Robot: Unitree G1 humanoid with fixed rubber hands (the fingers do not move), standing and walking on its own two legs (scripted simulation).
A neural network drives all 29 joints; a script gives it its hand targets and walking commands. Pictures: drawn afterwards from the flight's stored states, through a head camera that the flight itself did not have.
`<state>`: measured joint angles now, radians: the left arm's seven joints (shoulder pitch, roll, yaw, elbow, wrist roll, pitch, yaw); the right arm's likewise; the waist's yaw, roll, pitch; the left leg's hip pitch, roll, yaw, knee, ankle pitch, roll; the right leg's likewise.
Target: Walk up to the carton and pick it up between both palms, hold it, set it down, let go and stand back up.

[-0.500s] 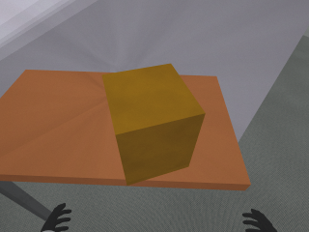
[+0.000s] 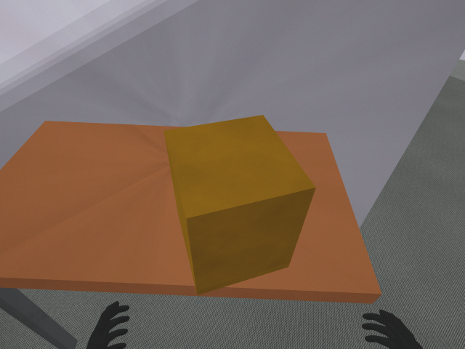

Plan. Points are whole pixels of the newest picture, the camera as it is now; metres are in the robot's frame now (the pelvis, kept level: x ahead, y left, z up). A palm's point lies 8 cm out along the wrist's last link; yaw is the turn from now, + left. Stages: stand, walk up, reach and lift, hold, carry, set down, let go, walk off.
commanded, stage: reach and lift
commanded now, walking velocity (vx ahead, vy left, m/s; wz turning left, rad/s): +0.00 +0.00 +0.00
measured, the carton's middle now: (230, 203) +0.39 +0.04 +0.04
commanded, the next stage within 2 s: none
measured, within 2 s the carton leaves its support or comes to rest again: neither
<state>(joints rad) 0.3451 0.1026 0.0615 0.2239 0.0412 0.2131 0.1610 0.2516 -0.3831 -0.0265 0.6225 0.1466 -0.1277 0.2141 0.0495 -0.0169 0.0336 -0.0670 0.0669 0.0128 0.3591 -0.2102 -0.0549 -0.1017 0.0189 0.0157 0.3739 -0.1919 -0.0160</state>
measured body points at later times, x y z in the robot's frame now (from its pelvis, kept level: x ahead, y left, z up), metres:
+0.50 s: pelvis +0.03 +0.00 +0.00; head +0.01 +0.00 +0.45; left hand +0.18 +0.19 -0.01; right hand +0.20 -0.27 -0.04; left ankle +0.00 +0.15 -0.75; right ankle +0.01 -0.11 -0.75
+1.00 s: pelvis -0.02 -0.03 +0.00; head -0.03 -0.03 +0.45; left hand +0.18 +0.16 +0.02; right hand +0.21 -0.27 +0.00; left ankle +0.00 +0.15 -0.74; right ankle +0.01 -0.11 -0.75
